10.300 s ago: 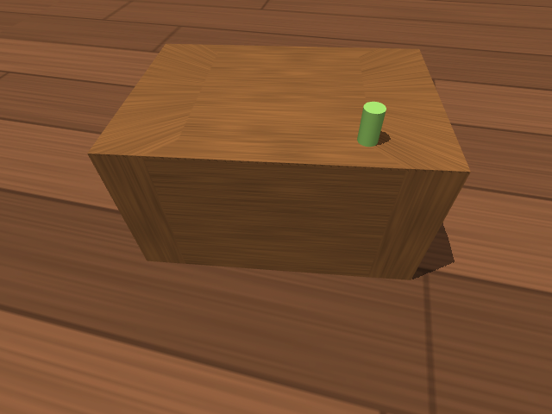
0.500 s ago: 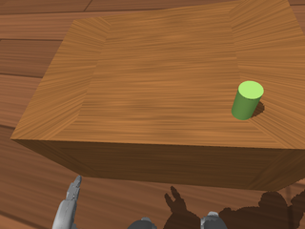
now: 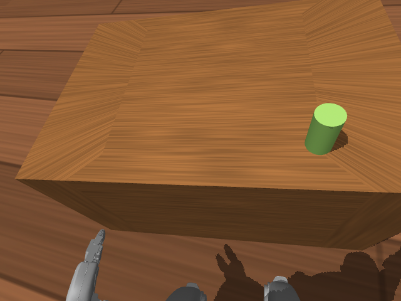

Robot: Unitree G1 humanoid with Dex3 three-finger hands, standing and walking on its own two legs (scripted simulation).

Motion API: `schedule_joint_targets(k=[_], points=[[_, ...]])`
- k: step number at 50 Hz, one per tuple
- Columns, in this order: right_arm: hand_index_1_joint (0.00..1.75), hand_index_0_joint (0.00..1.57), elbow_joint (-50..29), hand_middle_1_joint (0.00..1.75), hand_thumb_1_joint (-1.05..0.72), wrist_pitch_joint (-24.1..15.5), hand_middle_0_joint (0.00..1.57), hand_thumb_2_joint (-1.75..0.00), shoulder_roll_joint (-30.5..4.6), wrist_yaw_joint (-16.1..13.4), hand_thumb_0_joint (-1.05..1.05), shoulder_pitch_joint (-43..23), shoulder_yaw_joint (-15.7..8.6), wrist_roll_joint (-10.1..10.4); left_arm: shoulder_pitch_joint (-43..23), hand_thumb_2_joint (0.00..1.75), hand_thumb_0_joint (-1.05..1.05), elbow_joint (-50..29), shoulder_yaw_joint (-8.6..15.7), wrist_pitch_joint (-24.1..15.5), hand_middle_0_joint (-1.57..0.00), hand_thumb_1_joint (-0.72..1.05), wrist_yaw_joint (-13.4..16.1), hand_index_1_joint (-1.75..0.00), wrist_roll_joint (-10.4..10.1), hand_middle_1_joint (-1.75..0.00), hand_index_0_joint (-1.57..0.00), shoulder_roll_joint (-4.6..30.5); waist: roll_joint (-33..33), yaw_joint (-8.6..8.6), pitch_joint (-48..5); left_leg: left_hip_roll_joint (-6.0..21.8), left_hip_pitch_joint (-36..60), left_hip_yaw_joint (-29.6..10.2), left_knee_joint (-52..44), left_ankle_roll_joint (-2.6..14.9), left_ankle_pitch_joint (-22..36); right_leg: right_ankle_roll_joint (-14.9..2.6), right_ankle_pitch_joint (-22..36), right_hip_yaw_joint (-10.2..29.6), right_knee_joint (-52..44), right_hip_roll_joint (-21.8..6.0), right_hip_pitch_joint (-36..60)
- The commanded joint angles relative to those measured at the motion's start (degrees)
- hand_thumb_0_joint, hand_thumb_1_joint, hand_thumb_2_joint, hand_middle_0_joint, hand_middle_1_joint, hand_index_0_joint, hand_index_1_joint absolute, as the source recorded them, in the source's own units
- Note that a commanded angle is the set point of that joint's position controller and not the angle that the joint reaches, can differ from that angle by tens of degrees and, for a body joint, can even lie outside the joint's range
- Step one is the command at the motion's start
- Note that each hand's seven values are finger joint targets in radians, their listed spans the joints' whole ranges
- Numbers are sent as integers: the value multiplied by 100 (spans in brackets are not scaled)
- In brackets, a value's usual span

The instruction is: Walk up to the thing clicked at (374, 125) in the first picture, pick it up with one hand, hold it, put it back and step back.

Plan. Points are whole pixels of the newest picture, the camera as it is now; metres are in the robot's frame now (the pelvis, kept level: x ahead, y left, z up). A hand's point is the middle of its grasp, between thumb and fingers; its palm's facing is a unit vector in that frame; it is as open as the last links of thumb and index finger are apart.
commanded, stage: go down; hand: right
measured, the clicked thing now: (323, 130) +0.50 -0.20 -0.05
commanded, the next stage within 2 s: approach in 0.02 s
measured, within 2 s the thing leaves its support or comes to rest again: neither
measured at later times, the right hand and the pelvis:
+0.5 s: hand out of the picture +0.43 -0.33 +0.01, palm faces +0.17 +0.98 +0.06, open 17.6 cm; pelvis +0.00 +0.00 -0.02, yaw +0 degrees
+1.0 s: hand (343, 137) +0.48 -0.23 -0.03, palm faces +0.19 +0.98 +0.03, open 17.4 cm; pelvis -0.01 +0.00 -0.05, yaw +2 degrees
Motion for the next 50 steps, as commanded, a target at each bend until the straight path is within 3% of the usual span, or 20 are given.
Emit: schedule_joint_targets(k=[1, 5, 8, 12, 14, 18, 25, 26, 29, 30, 33, 35, 40, 42, 44, 45, 47, 48, 49, 50], points=[[6, 5, -1273, 6, 58, -351, 4, -7, -2297, 0, 0, -1766, -194, 138, -9, 4, 0, -892, 568, -308, -5, -53, 145, -5, -53, -6, -6, 1076, -1681, -218, -2246, -177, 108, -10, -563, 353, 1219, -14, 1298, 143, -910, 164, 2482], [6, 5, -1087, 6, 57, -296, 4, -6, -2182, 6, 0, -1664, -83, 141, 35, 4, 0, -667, 531, -300, -5, -53, 156, -5, -53, -5, -5, 1034, -1632, -191, -1931, -187, -80, -4, -584, 349, 1076, -15, 1106, 129, -922, 156, 2324], [5, 4, -1274, 5, 56, -301, 4, -6, -2115, -7, 0, -1759, -65, 137, -77, 4, 0, -854, 537, -335, -5, -55, 166, -5, -42, -5, -5, 1052, -1641, -188, -2269, -198, 48, 10, -563, 352, 1148, -3, 1201, 156, -928, 148, 2489], [5, 4, -959, 5, 57, -318, 3, -6, -1507, -19, 0, -1556, 187, 245, -25, 3, 0, -675, 474, -335, -5, -54, 135, -5, -32, -5, -5, 953, -1431, -82, -1905, -212, -217, 22, -490, 342, 1115, -18, 1235, 173, -848, 137, 2249], [5, 4, -1033, 5, 57, -380, 3, -6, -1395, -75, 0, -1689, 256, 222, -34, 4, 0, -803, 671, -373, -5, -55, 160, -5, 1, -5, -5, 1153, -1413, 28, -2187, -211, -295, 19, -405, 342, 1234, -13, 1472, 197, -723, 97, 2407], [5, 4, -933, 5, 58, -545, 3, -6, -704, -191, 0, -1691, 572, 213, 132, 4, 0, -1049, 512, -385, -5, -54, 71, -5, 37, -6, -6, 945, -1233, 200, -2212, -240, -581, 70, -216, 333, 1254, -8, 1718, 249, -519, 77, 2383], [5, 4, -1258, 5, 55, -976, 4, -7, -737, -799, 0, -1959, 393, -52, 527, 3, 0, -1599, 1033, -274, -6, -53, -58, -5, 159, -6, -6, 1153, -1630, 259, -2346, -247, -1003, 51, 203, 373, 1098, 51, 1657, 222, -186, 77, 2130], [5, 4, -1277, 5, 56, -1048, 3, -6, -535, -878, 0, -2014, 478, -81, 402, 3, 0, -1869, 1008, -279, -5, -52, -93, -5, 179, -6, -6, 1120, -1544, 331, -2390, -247, -1049, 53, 266, 370, 1113, 48, 1633, 223, -85, 70, 2045], [5, 5, -1704, 5, 54, -1310, 5, -4, -869, -1175, 0, -2423, 261, -230, 400, 3, 0, -2094, 1139, -225, -6, -54, -177, -5, 216, -6, -6, 1063, -2023, 243, -2847, -235, -1125, 22, 496, 393, 1123, 90, 1652, 206, 102, 74, 2093], [5, 5, -1743, 5, 54, -1345, 5, -5, -819, -1267, 0, -2412, 252, -286, 392, 3, 0, -2254, 1240, -217, -6, -54, -189, -5, 235, -6, -6, 1135, -2064, 274, -3096, -236, -1093, 27, 562, 394, 1261, 90, 1860, 215, 215, 65, 2166], [5, 5, -1544, 5, 53, -1364, 5, -5, -325, -1481, 0, -2238, 359, -382, 478, 4, 0, -2428, 1084, -114, -5, -54, -315, -5, 286, -6, -6, 889, -2280, 209, -3260, -268, -1193, 75, 689, 414, 1316, 131, 2188, 228, 320, 52, 2226], [4, 5, -1980, 4, 52, -1379, 5, -4, -598, -1677, 0, -2325, 220, -483, 461, 4, 0, -2575, 1242, -7, -5, -53, -342, -5, 279, -6, -6, 1044, -2374, 108, -3649, -288, -1132, 94, 725, 421, 1379, 150, 2278, 227, 374, 33, 2394], [4, 5, -1479, 4, 51, -1284, 5, -4, 315, -1943, 0, -1891, 584, -552, 388, 3, 0, -2585, 980, 236, -5, -52, -464, -5, 269, -6, -6, 633, -1932, 210, -2774, -307, -1155, 83, 655, 401, 1168, 99, 1496, 192, 310, 40, 1496], [4, 5, -2125, 4, 51, -1360, 5, -4, -154, -2080, 0, -2263, 379, -622, 258, 3, 0, -3018, 1179, 272, -5, -53, -438, -5, 268, -5, -6, 897, -2008, 184, -3483, -310, -994, 59, 709, 390, 1415, 83, 1806, 196, 441, 11, 1863], [4, 5, -1424, 4, 51, -1274, 5, -4, 547, -2098, 0, -1830, 702, -597, 606, 3, 0, -2821, 1082, 369, -5, -53, -491, -5, 262, -6, -6, 749, -1617, 368, -2767, -335, -1092, 106, 667, 379, 1239, 49, 1420, 213, 377, 30, 1380], [4, 5, -1385, 4, 51, -1265, 5, -4, 685, -2130, 0, -1757, 731, -581, 647, 3, 0, -2786, 1123, 395, -5, -53, -508, -5, 242, -6, -6, 737, -1484, 375, -2567, -329, -1099, 83, 654, 355, 1279, 14, 1333, 204, 410, 39, 1178], [4, 5, -1930, 4, 49, -1332, 5, -3, 554, -2214, 0, -2252, 700, -592, 406, 3, 0, -3191, 1243, 387, -5, -53, -482, -5, 242, -6, -6, 917, -1542, 458, -3163, -330, -1064, 85, 699, 355, 1418, 18, 1582, 228, 456, 8, 1560], [4, 5, -1756, 4, 50, -1318, 5, -4, 474, -2266, 0, -2169, 664, -621, 570, 3, 0, -3215, 1453, 422, -5, -54, -485, -5, 241, -6, -6, 1076, -1462, 503, -3120, -340, -1017, 79, 675, 333, 1423, -11, 1500, 215, 480, 17, 1514], [4, 5, -1601, 4, 50, -1282, 5, -3, 712, -2272, 0, -2057, 794, -627, 875, 3, 0, -3021, 1450, 474, -5, -53, -509, -5, 237, -6, -6, 1041, -1319, 589, -2810, -352, -1097, 81, 640, 317, 1369, -31, 1354, 203, 478, 27, 1346], [4, 5, -1551, 4, 52, -1261, 5, -3, 756, -2311, 0, -1936, 798, -643, 942, 3, 0, -2931, 1261, 512, -5, -53, -549, -5, 208, -6, -6, 850, -1289, 477, -2584, -337, -1101, 48, 614, 314, 1268, -46, 1164, 180, 453, 47, 1112]])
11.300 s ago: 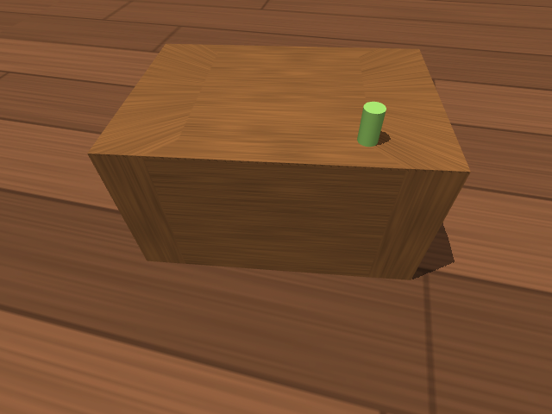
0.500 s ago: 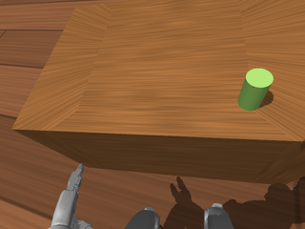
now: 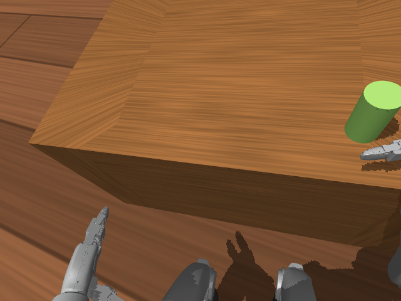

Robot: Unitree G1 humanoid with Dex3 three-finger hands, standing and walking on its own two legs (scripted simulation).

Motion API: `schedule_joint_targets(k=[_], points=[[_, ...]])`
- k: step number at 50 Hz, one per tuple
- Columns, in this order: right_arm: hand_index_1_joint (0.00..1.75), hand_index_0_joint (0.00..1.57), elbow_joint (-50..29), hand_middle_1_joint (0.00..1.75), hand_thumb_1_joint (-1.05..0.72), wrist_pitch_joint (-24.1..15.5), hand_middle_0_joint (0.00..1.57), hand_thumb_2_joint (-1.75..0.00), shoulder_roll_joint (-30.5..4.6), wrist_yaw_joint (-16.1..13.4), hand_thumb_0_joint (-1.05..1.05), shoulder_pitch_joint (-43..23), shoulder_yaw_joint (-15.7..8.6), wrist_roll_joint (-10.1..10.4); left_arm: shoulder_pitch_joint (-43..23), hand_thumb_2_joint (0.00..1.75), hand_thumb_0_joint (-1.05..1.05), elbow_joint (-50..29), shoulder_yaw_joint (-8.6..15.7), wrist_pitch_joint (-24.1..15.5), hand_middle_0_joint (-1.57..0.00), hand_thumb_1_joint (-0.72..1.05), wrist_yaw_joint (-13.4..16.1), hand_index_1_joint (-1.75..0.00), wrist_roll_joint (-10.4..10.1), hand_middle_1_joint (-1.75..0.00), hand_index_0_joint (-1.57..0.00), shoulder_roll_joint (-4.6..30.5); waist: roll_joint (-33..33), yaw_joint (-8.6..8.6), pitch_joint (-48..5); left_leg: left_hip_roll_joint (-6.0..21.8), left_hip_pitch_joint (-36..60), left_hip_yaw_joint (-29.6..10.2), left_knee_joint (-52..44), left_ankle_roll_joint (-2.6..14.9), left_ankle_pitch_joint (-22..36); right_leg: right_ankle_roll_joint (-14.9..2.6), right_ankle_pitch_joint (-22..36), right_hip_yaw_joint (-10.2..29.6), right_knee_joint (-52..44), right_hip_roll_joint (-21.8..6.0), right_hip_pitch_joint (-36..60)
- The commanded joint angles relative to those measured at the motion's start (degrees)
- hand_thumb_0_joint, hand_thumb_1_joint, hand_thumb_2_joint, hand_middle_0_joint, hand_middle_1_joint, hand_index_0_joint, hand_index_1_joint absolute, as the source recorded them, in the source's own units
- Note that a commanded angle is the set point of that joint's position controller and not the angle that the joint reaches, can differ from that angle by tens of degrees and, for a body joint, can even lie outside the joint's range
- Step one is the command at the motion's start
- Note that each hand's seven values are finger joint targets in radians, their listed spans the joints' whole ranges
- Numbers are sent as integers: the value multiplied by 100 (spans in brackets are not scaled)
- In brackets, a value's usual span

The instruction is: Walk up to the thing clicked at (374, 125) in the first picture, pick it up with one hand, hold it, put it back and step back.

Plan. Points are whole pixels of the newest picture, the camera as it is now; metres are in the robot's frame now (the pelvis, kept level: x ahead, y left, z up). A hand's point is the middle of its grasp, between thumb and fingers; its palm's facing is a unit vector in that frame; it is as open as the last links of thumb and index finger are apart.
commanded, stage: close in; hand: right
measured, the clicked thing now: (371, 114) +0.50 -0.23 +0.00
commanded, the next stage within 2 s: rest palm in 0.08 s
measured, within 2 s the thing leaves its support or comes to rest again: leaves its support in 1.40 s
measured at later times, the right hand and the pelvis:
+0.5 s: hand (370, 118) +0.49 -0.22 +0.01, palm faces +0.25 +0.97 +0.02, open 16.5 cm; pelvis -0.01 +0.01 -0.01, yaw +0 degrees
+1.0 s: hand (373, 114) +0.49 -0.23 +0.02, palm faces +0.25 +0.97 +0.01, open 9.4 cm; pelvis +0.00 +0.01 +0.00, yaw +0 degrees
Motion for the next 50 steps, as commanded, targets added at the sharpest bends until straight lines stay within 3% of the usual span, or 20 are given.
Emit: schedule_joint_targets(k=[1, 4, 7, 10, 13, 16, 19, 21, 22, 25, 26, 28, 31, 33, 35, 38, 40, 42, 46, 50], points=[[4, 5, -1044, 4, 51, -336, 5, -3, -1043, -155, 0, -1923, 155, -10, 396, 3, 0, -1073, 618, -209, -5, -53, 88, -5, -92, -6, -6, 876, -1029, -35, -2317, -194, 523, 34, -836, 268, 1798, -103, 1553, 73, -860, 207, 2480], [4, 5, -1244, 4, 50, -382, 5, -3, -1301, -257, 0, -2153, 43, -61, 349, 3, 0, -1267, 834, -188, -5, -52, 114, -5, -88, -6, -6, 1095, -1187, 0, -2678, -177, 547, 20, -787, 277, 1737, -86, 1495, 67, -848, 212, 2677], [4, 5, -1251, 4, 48, -371, 6, -3, -959, -303, 0, -2217, 276, -111, 399, 2, 0, -1003, 685, -130, -5, -52, 79, -5, -84, -6, -6, 878, -1317, -58, -2404, -177, 298, 25, -743, 305, 1569, -51, 1376, 60, -890, 217, 2603], [5, 6, -1565, 5, 46, -418, 6, -5, -1134, -427, 0, -2458, 218, -146, 205, 7, 0, -1312, 763, -126, -5, -58, 88, -6, -38, -4, -3, 1027, -1564, -83, -3038, -186, 430, 59, -628, 315, 1807, -22, 1757, 89, -833, 204, 3009], [5, 7, -1257, 5, 46, -364, 8, -5, -883, -489, 0, -2173, 365, -205, 347, 8, 0, -1230, 721, -50, -4, -59, 69, -6, -41, -4, -3, 947, -1433, -58, -2709, -193, 439, 51, -692, 298, 1762, -35, 1616, 65, -843, 222, 2764], [10, 20, -1557, 10, 49, -409, 21, -1, -965, -581, 0, -2314, 285, -195, 192, 5, 0, -1437, 824, -30, -5, -54, 77, -5, -23, -5, -5, 1083, -1540, -93, -2994, -201, 434, 68, -644, 314, 1772, -15, 1732, 85, -857, 201, 2971], [19, 37, -1043, 19, 52, -376, 38, -3, -819, -622, 0, -2228, 335, -186, 364, 5, 0, -1067, 703, 16, -4, -54, 50, -5, -44, -5, -5, 905, -1256, 16, -2337, -218, 238, 80, -679, 308, 1526, -32, 1357, 104, -877, 202, 2478], [22, 41, -1669, 21, 53, -495, 42, -4, -1444, -736, 0, -2742, 46, -242, -32, 4, 0, -1515, 831, -8, -4, -54, 93, -5, -31, -5, -4, 1100, -1380, -56, -2996, -188, 534, -6, -672, 290, 1669, -56, 1434, 88, -807, 195, 2683], [22, 43, -1495, 22, 53, -494, 44, -3, -1286, -737, 0, -2760, 146, -251, 12, 4, 0, -1609, 842, 12, -4, -54, 103, -5, -14, -5, -4, 1134, -1348, 89, -3064, -208, 557, 33, -679, 297, 1671, -41, 1447, 95, -838, 188, 2830], [32, 53, -753, 32, 47, -413, 53, -13, -968, -698, 0, -2425, 305, -277, 501, 4, 0, -1135, 714, 87, -4, -53, 65, -5, -31, -5, -4, 972, -1181, 153, -2339, -232, 298, 52, -725, 285, 1609, -67, 1357, 89, -843, 216, 2444], [33, 55, -946, 33, 47, -438, 56, -13, -920, -709, 0, -2613, 334, -275, 197, 4, 0, -1436, 703, 55, -4, -53, 69, -5, -33, -5, -4, 986, -1192, 178, -2515, -224, 348, 38, -705, 289, 1602, -70, 1332, 117, -845, 207, 2441], [36, 61, -1252, 36, 46, -469, 61, -14, -1334, -751, 0, -2990, 159, -314, 40, 4, 0, -1715, 901, 40, -4, -53, 110, -5, -8, -5, -4, 1214, -1419, 172, -3110, -214, 446, 23, -681, 284, 1706, -52, 1516, 110, -774, 187, 2869], [49, 74, -634, 49, 40, -331, 74, -24, -811, -654, 0, -2413, 417, -308, 542, 5, 0, -1111, 638, 77, -4, -53, 35, -5, -12, -5, -4, 897, -1355, 142, -2487, -237, 223, 47, -714, 273, 1709, -60, 1551, 81, -767, 200, 2612], [50, 78, -1064, 50, 41, -350, 78, -23, -1184, -706, 0, -2700, 204, -314, 88, 4, 0, -1608, 781, 25, -4, -53, 65, -5, -23, -5, -5, 1084, -1270, 96, -2963, -217, 495, 2, -708, 251, 1873, -84, 1655, 98, -700, 194, 2660], [57, 87, -827, 57, 35, -315, 87, -28, -847, -670, 0, -2559, 433, -305, 183, 5, 0, -1393, 771, 55, -4, -53, 41, -5, 9, -5, -4, 1057, -1387, 91, -2785, -226, 356, 14, -633, 269, 1848, -65, 1635, 65, -700, 200, 2580], [66, 95, -1172, 66, 31, -311, 95, -37, -1169, -682, 0, -2416, 201, -283, 246, 4, 0, -1437, 789, 45, -4, -53, 50, -5, -31, -5, -5, 1089, -1335, 14, -3036, -234, 532, 26, -647, 244, 2079, -89, 1910, 86, -661, 188, 2715], [72, 101, -1282, 72, 24, -305, 101, -42, -930, -634, 0, -2468, 315, -210, 255, 4, 0, -1447, 681, 64, -4, -52, 27, -4, -29, -5, -5, 992, -1429, 2, -3114, -231, 626, 40, -658, 262, 2087, -62, 1942, 67, -731, 209, 2814], [79, 105, -1389, 79, 15, -281, 106, -51, -1025, -622, 0, -2336, 277, -191, 319, 4, 0, -1198, 765, 87, -4, -52, 54, -5, -56, -5, -4, 1018, -1509, -44, -2928, -223, 532, 45, -673, 270, 2005, -53, 1878, 60, -790, 211, 2791], [94, 118, -1095, 94, -1, -243, 118, -66, -739, -622, 0, -2432, 442, -188, 257, 4, 0, -1168, 757, 81, -4, -52, 83, -5, -42, -6, -5, 1012, -1268, 169, -2699, -229, 420, 23, -697, 241, 2132, -95, 1919, 50, -690, 202, 2670], [114, 129, -1028, 114, -18, -262, 128, -89, -887, -697, 0, -2651, 393, -234, 115, 4, 0, -1441, 833, 84, -4, -52, 91, -5, -49, -6, -5, 1125, -1284, 245, -2807, -223, 423, 31, -698, 257, 2049, -90, 1874, 79, -720, 197, 2746]])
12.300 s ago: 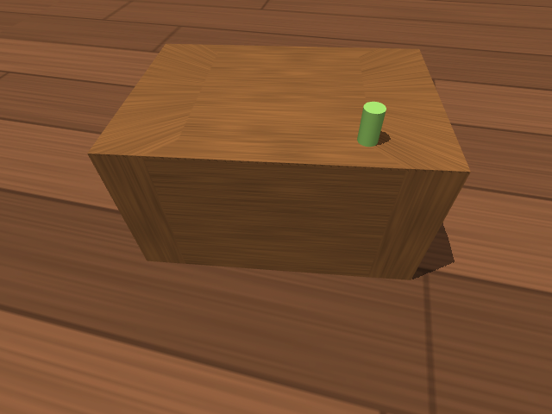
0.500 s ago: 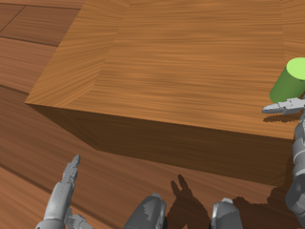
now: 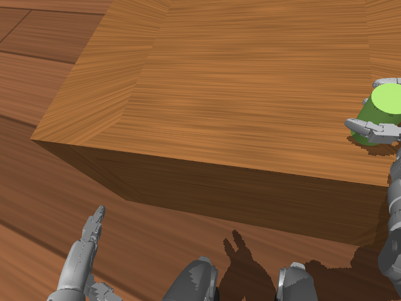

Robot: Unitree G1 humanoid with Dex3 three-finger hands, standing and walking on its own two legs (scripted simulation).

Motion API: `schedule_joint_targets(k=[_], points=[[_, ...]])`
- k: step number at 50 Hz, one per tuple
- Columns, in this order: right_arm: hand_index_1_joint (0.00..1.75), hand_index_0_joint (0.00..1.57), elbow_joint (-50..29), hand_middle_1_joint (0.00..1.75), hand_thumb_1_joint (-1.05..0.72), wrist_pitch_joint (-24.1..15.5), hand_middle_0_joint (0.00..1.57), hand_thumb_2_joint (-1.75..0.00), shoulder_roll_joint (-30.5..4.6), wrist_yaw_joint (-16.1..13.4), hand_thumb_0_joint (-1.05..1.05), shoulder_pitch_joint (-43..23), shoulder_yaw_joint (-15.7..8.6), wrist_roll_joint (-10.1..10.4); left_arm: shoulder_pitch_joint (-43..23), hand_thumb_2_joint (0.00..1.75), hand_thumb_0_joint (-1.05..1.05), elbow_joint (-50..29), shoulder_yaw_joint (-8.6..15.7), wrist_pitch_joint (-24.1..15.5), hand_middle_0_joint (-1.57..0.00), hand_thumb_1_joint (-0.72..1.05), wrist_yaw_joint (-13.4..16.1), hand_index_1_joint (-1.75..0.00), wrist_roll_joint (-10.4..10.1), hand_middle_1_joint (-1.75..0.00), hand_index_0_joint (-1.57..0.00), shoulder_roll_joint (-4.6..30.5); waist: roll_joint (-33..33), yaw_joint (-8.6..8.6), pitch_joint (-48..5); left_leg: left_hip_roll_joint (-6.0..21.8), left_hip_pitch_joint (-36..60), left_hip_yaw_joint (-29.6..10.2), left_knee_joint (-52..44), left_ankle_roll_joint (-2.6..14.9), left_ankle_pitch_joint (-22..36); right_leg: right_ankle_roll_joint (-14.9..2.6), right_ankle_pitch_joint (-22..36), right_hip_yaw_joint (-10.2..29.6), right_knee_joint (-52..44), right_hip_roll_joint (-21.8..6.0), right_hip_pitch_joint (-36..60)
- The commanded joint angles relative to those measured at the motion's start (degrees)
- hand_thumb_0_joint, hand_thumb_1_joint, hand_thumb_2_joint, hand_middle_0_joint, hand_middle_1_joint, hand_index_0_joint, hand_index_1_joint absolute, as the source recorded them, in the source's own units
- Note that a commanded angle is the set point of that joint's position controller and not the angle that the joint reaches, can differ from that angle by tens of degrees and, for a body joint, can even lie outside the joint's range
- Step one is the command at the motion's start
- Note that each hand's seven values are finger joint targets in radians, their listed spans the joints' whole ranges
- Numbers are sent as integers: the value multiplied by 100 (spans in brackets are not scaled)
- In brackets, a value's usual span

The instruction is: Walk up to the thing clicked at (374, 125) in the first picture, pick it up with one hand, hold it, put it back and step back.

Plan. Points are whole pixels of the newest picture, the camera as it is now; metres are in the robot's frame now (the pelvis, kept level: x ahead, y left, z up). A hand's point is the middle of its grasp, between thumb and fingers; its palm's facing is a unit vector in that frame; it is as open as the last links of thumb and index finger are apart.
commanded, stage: close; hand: right
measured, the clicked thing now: (378, 117) +0.50 -0.23 +0.00
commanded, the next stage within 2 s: settle in 0.02 s
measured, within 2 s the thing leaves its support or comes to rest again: leaves its support in 0.40 s
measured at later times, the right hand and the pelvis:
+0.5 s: hand (390, 109) +0.49 -0.23 +0.04, palm faces +0.25 +0.97 +0.01, open 9.0 cm; pelvis +0.00 -0.01 +0.02, yaw +0 degrees
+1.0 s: hand (399, 93) +0.49 -0.23 +0.08, palm faces +0.24 +0.97 +0.01, open 9.0 cm; pelvis +0.00 -0.01 +0.03, yaw -1 degrees
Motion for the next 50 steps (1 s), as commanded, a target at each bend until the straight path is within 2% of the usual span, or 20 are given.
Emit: schedule_joint_targets(k=[1, 6, 7, 9, 11, 15, 20, 21, 24, 25, 29, 31, 32, 34, 37, 40, 41, 43, 47, 50], points=[[117, 130, -978, 117, -20, -363, 129, -95, -1103, -33, 0, -2329, 24, 19, 280, 4, 0, -1143, 819, -286, -4, -52, 153, -5, -37, -6, -5, 1097, -1244, 212, -2725, -204, 548, 11, -853, 187, 2045, -163, 1798, 36, -809, 209, 2888], [135, 141, -942, 135, -35, -357, 139, -115, -1270, -30, 0, -1901, -87, 6, 379, 3, 0, -1023, 726, -254, -4, -51, 112, -4, -62, -5, -5, 972, -1298, -46, -2572, -211, 596, 70, -867, 230, 1781, -104, 1620, 27, -1021, 240, 2845], [139, 134, -1051, 139, -32, -379, 131, -123, -1361, -43, 0, -2046, -106, -9, 371, 5, 0, -1026, 594, -261, -6, -54, 93, -6, -52, -6, -6, 860, -1395, -103, -2629, -202, 609, 31, -862, 219, 1822, -116, 1652, 9, -985, 242, 2859], [139, 133, -1250, 139, -33, -400, 129, -127, -1158, 5, 0, -2254, 38, 3, 204, 5, 0, -1241, 635, -307, -6, -54, 116, -6, -39, -6, -6, 872, -1396, 51, -2824, -196, 636, 38, -881, 224, 1867, -116, 1712, 31, -961, 223, 3052], [143, 134, -1439, 143, -37, -416, 131, -132, -1369, 17, 0, -2348, -33, 5, 312, 5, 0, -917, 641, -287, -6, -54, 130, -6, -35, -6, -6, 888, -1606, -53, -2872, -188, 568, 20, -850, 238, 1896, -89, 1827, 5, -953, 231, 3136], [143, 133, -1761, 143, -30, -374, 130, -131, -1442, -63, 0, -2512, -38, 30, 39, 5, 0, -1231, 860, -302, -5, -54, 191, -6, -53, -6, -5, 1159, -1648, -74, -3300, -199, 817, 80, -942, 251, 1916, -66, 1925, 38, -1122, 225, 3553], [144, 136, -1981, 144, -22, -333, 132, -130, -1279, -156, 0, -2769, 120, 93, -23, 5, 0, -939, 636, -303, -5, -53, 206, -6, -90, -6, -5, 971, -1573, -102, -3156, -193, 1016, 61, -1161, 222, 2033, -93, 1956, 7, -1247, 239, 3666], [144, 137, -2037, 144, -22, -360, 133, -129, -1501, -177, 0, -2850, 23, 81, -76, 5, 0, -888, 793, -312, -5, -53, 241, -5, -89, -6, -5, 1090, -1590, -83, -3263, -192, 1005, 49, -1187, 219, 2069, -88, 2046, -3, -1224, 223, 3818], [141, 136, -1376, 141, -22, -303, 132, -127, -1087, -173, 0, -2505, 268, 65, 126, 5, 0, -513, 604, -300, -5, -53, 211, -6, -90, -6, -5, 914, -1436, -38, -2609, -192, 950, 68, -1277, 225, 1970, -91, 1882, -13, -1371, 240, 3572], [141, 135, -1649, 141, -22, -343, 131, -127, -1386, -210, 0, -2796, 101, 45, -59, 5, 0, -638, 536, -327, -5, -53, 212, -6, -90, -6, -5, 879, -1426, -157, -2839, -171, 1102, 15, -1307, 208, 2090, -106, 1973, -45, -1337, 255, 3601], [144, 136, -1076, 144, -24, -225, 132, -131, -989, -112, 0, -2386, 290, 76, 160, 5, 0, -447, 703, -326, -5, -53, 212, -5, -100, -6, -5, 1004, -1212, 35, -2475, -180, 1025, 53, -1431, 204, 2030, -108, 1926, -22, -1478, 240, 3662], [145, 136, -1439, 145, -27, -246, 132, -133, -1383, -117, 0, -2724, 63, 74, -20, 5, 0, -590, 654, -351, -5, -53, 214, -5, -105, -6, -5, 984, -1214, -96, -2813, -162, 1240, 8, -1446, 185, 2221, -125, 2087, -56, -1437, 261, 3744], [146, 138, -1361, 146, -25, -217, 134, -133, -1259, -95, 0, -2631, 176, 65, -10, 5, 0, -556, 544, -349, -5, -53, 196, -5, -97, -6, -5, 892, -1344, -179, -2790, -156, 1267, 10, -1403, 196, 2235, -105, 2151, -83, -1485, 272, 3795], [144, 137, -1167, 144, -28, -165, 133, -131, -1031, -28, 0, -2531, 285, 116, 96, 4, 0, -536, 650, -357, -5, -53, 200, -5, -133, -6, -5, 931, -1148, -33, -2621, -151, 1247, 6, -1486, 187, 2211, -128, 2039, -70, -1487, 266, 3702], [143, 135, -1464, 143, -29, -171, 131, -131, -1401, -70, 0, -2756, 76, 107, -126, 5, 0, -683, 668, -383, -5, -54, 208, -5, -151, -6, -5, 994, -1141, -194, -2843, -138, 1465, -22, -1506, 181, 2230, -131, 2004, -83, -1553, 285, 3722], [147, 136, -1452, 147, -31, -143, 132, -135, -1214, -45, 0, -2739, 200, 118, 73, 5, 0, -663, 745, -378, -5, -53, 212, -5, -156, -6, -5, 1030, -1112, -83, -2899, -143, 1547, -21, -1568, 163, 2344, -145, 2085, -94, -1560, 294, 3861], [147, 136, -1368, 147, -30, -118, 132, -135, -1089, -32, 0, -2649, 213, 144, 63, 5, 0, -587, 653, -380, -5, -54, 220, -5, -155, -6, -5, 974, -1024, -79, -2812, -148, 1497, -1, -1588, 170, 2311, -139, 2083, -83, -1582, 289, 3867], [147, 136, -1575, 147, -31, -150, 132, -135, -1400, -86, 0, -2900, 124, 112, 76, 5, 0, -300, 591, -372, -5, -54, 217, -5, -152, -5, -5, 891, -1335, -277, -2639, -127, 1452, -40, -1569, 191, 2214, -106, 1997, -128, -1668, 321, 3785], [147, 134, -1472, 147, -31, -131, 130, -136, -1006, -79, 0, -2863, 291, 158, -89, 5, 0, -423, 483, -433, -5, -54, 234, -5, -141, -5, -5, 841, -1259, -189, -2820, -140, 1504, -1, -1607, 208, 2226, -88, 2128, -92, -1730, 286, 4053], [147, 136, -1724, 147, -27, -146, 132, -136, -1357, -97, 0, -3030, 168, 116, -49, 4, 0, -250, 589, -412, -5, -53, 254, -5, -149, -6, -5, 936, -1343, -234, -2819, -128, 1466, -15, -1630, 216, 2255, -73, 2264, -82, -1776, 285, 4151]])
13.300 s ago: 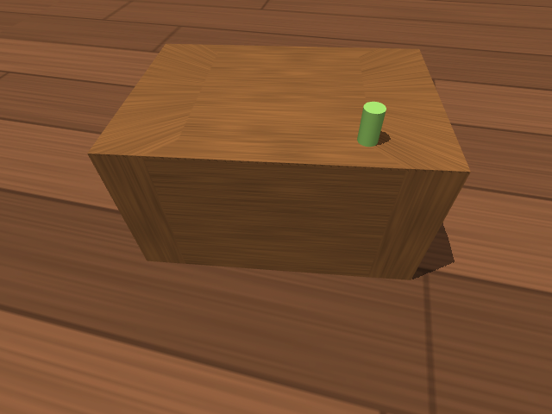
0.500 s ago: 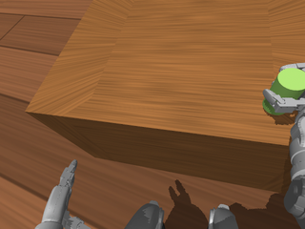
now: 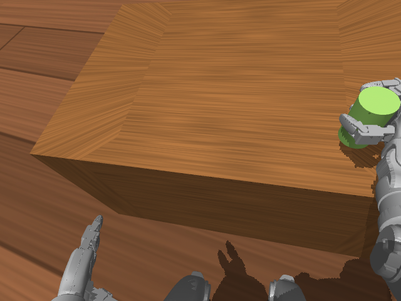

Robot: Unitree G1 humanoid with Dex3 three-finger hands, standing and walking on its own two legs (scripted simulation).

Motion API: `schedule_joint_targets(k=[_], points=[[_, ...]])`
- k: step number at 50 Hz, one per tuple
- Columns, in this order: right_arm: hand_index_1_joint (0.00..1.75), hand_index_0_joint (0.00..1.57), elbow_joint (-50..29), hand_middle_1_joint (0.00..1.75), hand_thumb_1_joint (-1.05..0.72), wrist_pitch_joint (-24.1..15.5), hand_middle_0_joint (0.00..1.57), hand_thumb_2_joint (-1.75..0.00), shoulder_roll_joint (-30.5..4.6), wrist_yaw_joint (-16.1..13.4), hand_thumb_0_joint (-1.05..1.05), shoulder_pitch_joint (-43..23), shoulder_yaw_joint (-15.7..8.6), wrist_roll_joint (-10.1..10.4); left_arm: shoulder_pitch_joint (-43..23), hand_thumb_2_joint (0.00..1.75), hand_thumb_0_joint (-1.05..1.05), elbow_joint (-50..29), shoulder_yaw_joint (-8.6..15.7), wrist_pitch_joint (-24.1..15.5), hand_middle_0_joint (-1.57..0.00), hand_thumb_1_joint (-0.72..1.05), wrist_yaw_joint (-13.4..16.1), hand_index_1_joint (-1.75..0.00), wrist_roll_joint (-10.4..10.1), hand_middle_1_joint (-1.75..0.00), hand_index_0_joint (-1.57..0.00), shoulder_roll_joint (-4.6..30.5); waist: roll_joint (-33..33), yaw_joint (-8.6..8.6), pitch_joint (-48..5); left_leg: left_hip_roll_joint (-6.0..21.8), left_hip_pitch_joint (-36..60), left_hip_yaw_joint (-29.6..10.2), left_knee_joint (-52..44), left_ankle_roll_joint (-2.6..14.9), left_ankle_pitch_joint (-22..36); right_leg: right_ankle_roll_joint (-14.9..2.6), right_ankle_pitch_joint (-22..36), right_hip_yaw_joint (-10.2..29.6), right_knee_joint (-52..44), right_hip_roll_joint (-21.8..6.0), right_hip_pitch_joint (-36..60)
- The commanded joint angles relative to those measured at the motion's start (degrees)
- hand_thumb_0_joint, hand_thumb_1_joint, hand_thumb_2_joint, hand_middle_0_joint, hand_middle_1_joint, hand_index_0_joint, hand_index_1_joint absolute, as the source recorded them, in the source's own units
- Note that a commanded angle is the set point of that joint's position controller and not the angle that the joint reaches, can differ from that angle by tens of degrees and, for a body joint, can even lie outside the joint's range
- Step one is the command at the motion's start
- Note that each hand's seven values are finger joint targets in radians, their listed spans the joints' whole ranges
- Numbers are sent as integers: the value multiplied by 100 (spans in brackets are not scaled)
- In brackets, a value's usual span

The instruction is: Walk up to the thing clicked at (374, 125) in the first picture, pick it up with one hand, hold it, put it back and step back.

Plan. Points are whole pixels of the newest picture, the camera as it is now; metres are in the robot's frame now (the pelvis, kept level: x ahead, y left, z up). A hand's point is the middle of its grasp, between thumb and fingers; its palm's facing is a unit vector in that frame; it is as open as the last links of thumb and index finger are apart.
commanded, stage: lift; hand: right
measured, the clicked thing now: (365, 119) +0.49 -0.22 +0.03
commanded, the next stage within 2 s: hold in 1.48 s
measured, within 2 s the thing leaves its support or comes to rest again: neither
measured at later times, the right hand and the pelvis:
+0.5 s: hand (375, 108) +0.45 -0.20 +0.10, palm faces +0.21 +0.98 +0.00, open 9.0 cm; pelvis +0.01 +0.00 +0.03, yaw -1 degrees
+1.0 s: hand (378, 120) +0.39 -0.17 +0.16, palm faces +0.20 +0.98 +0.01, open 9.0 cm; pelvis +0.01 +0.01 +0.06, yaw -1 degrees
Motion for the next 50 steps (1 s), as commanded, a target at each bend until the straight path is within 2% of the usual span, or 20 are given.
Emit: schedule_joint_targets(k=[1, 4, 7, 10, 12, 13, 16, 18, 21, 24, 27, 28, 30, 32, 33, 36, 38, 46, 47, 50], points=[[148, 136, -1798, 148, -25, -529, 132, -136, -1467, -13, 0, -2840, -79, 84, -170, 5, 0, -1161, 596, -321, -5, -53, 135, -5, -16, -6, -5, 975, -1486, -63, -3231, -221, 502, 148, -693, 286, 1934, 7, 2075, 134, -847, 180, 3256], [149, 137, -1315, 149, -25, -411, 132, -137, -1117, -18, 0, -2373, 76, 112, 299, 5, 0, -777, 412, -260, -5, -53, 95, -5, -38, -6, -5, 766, -1128, -129, -2579, -237, 644, 154, -845, 252, 1893, -31, 1774, 67, -959, 235, 2867], [147, 135, -2247, 147, -24, -461, 131, -135, -1498, -71, 0, -2861, -70, 118, -22, 4, 0, -1324, 593, -320, -5, -53, 140, -5, -60, -6, -5, 1002, -1267, -170, -3415, -214, 991, 103, -894, 233, 2148, -43, 2010, 44, -964, 227, 3375], [146, 135, -1495, 146, -27, -274, 131, -134, -723, -39, 0, -2135, 285, 199, 499, 5, 0, -378, 599, -269, -5, -53, 104, -5, -97, -6, -5, 807, -1087, -190, -2179, -221, 660, 131, -989, 255, 1867, -24, 1709, 11, -1158, 264, 2933], [146, 134, -2680, 146, -25, -379, 130, -134, -1357, -118, 0, -2788, 26, 191, -203, 4, 0, -1089, 679, -368, -5, -53, 155, -5, -113, -6, -5, 1016, -1311, -339, -3224, -197, 999, 100, -1017, 254, 2019, -10, 2032, 47, -1184, 214, 3561], [147, 136, -2485, 147, -27, -340, 132, -135, -1283, -133, 0, -2612, 70, 180, -106, 5, 0, -1008, 700, -352, -4, -53, 155, -5, -100, -6, -5, 1034, -1277, -377, -3242, -204, 1103, 114, -1042, 255, 2085, -12, 2113, 27, -1208, 222, 3650], [145, 135, -1832, 145, -29, -121, 131, -133, -244, -64, 0, -1773, 576, 300, 346, 5, 0, -258, 410, -309, -4, -54, 113, -5, -163, -6, -5, 590, -842, -338, -2177, -202, 1092, 106, -1228, 214, 2109, -49, 1906, -38, -1350, 269, 3237], [145, 135, -3289, 145, -28, -212, 131, -133, -1066, -172, 0, -2554, 228, 291, -328, 5, 0, -899, 464, -376, -4, -54, 181, -5, -183, -6, -5, 826, -1079, -576, -3192, -159, 1556, 27, -1257, 218, 2302, -37, 2113, -61, -1413, 270, 3684], [146, 136, -2831, 146, -27, 15, 132, -134, -285, -156, 0, -1665, 606, 396, 191, 4, 0, -295, 567, -313, -4, -53, 195, -5, -226, -6, -5, 789, -906, -531, -2487, -178, 1519, 127, -1377, 231, 2209, 6, 2134, -54, -1655, 265, 3792], [146, 135, -3683, 146, -28, 108, 132, -133, -341, -205, 0, -1869, 704, 434, -73, 5, 0, -245, 532, -319, -4, -54, 252, -5, -252, -5, -5, 792, -981, -656, -2709, -146, 1710, 95, -1473, 230, 2349, 14, 2396, -80, -1774, 247, 4103], [146, 135, -3504, 146, -26, 365, 131, -133, -46, -250, 0, -1364, 787, 533, 17, 5, 0, -20, 700, -314, -4, -54, 326, -5, -319, -5, -4, 900, -395, -578, -2094, -113, 1891, 83, -1711, 166, 2343, -60, 2005, -137, -1941, 278, 3848], [147, 136, -3376, 147, -26, 433, 132, -134, -118, -269, 0, -1076, 707, 530, 6, 5, 0, 106, 485, -312, -4, -54, 309, -5, -331, -5, -4, 696, -469, -753, -1828, -78, 2016, 69, -1773, 159, 2313, -52, 1961, -187, -2038, 309, 3742], [146, 135, -3932, 146, -24, 477, 131, -133, 10, -275, 0, -1304, 859, 561, -167, 4, 0, 18, 728, -338, -4, -54, 392, -5, -353, -5, -4, 884, -291, -675, -2090, -59, 2156, 34, -1855, 135, 2398, -79, 1971, -202, -2080, 313, 3954], [145, 135, -3789, 145, -23, 624, 131, -132, 63, -292, 0, -825, 891, 585, -145, 5, 0, 102, 599, -335, -4, -54, 386, -5, -403, -5, -4, 774, -385, -834, -1639, -38, 2224, 47, -1961, 167, 2180, -39, 1832, -237, -2273, 329, 3918], [145, 135, -3879, 145, -24, 666, 131, -131, 127, -282, 0, -766, 886, 630, -92, 4, 0, 234, 789, -329, -4, -53, 426, -4, -420, -5, -4, 918, -195, -758, -1583, -44, 2164, 34, -2038, 141, 2137, -64, 1749, -234, -2296, 317, 3985], [146, 135, -4394, 146, -21, 756, 131, -132, 415, -259, 0, -840, 1102, 684, -232, 4, 0, 288, 399, -379, -4, -53, 424, -4, -438, -5, -4, 492, -232, -830, -1576, 2, 2407, -7, -2149, 129, 2211, -67, 1766, -278, -2408, 352, 4082], [145, 135, -4481, 145, -21, 841, 131, -131, 177, -322, 0, -714, 975, 682, -369, 4, 0, 323, 446, -407, -3, -53, 481, -4, -460, -5, -4, 590, -260, -930, -1526, 23, 2546, -20, -2262, 130, 2167, -58, 1728, -307, -2511, 373, 4195], [144, 134, -5221, 144, -22, 1075, 130, -130, 301, -373, 0, -220, 1086, 785, -529, 4, 0, 699, 659, -468, -3, -53, 644, -4, -476, -5, -4, 792, -122, -974, -1368, 89, 2867, -105, -2610, 106, 2095, -66, 1620, -378, -2830, 421, 4522], [145, 135, -5277, 145, -22, 1091, 131, -131, 444, -374, 0, -218, 1189, 802, -590, 4, 0, 764, 435, -472, -3, -52, 643, -4, -473, -5, -4, 569, -57, -995, -1161, 72, 2833, -76, -2683, 111, 1910, -69, 1453, -361, -2894, 406, 4503], [144, 134, -5338, 144, -22, 1172, 130, -130, 396, -419, 0, 98, 1123, 847, -644, 4, 0, 1031, 565, -478, -3, -52, 681, -4, -490, -5, -4, 649, -12, -1086, -905, 104, 2927, -103, -2843, 117, 1704, -58, 1314, -378, -3026, 427, 4475]])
